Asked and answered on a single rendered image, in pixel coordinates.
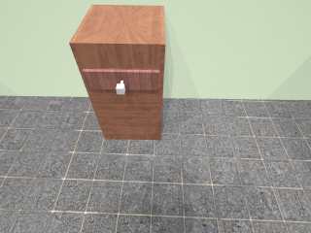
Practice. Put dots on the handle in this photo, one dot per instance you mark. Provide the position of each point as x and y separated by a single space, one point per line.
120 88

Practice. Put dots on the drawer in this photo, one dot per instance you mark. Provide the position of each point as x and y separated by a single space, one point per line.
133 78

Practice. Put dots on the cabinet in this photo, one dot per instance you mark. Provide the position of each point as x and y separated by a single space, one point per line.
124 37

